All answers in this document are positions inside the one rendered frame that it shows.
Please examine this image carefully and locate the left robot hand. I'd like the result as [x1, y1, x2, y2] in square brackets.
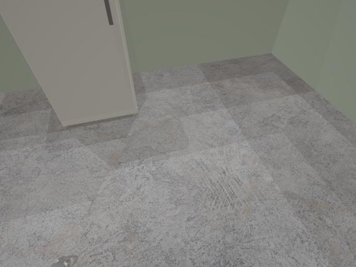
[50, 255, 78, 267]

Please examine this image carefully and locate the fridge door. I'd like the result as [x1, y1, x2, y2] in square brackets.
[0, 0, 135, 122]

